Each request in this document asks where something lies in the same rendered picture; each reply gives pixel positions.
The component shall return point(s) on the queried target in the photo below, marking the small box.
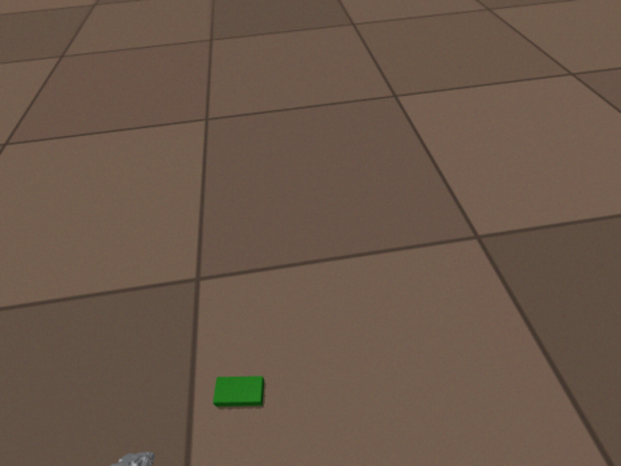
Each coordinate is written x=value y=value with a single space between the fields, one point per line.
x=238 y=391

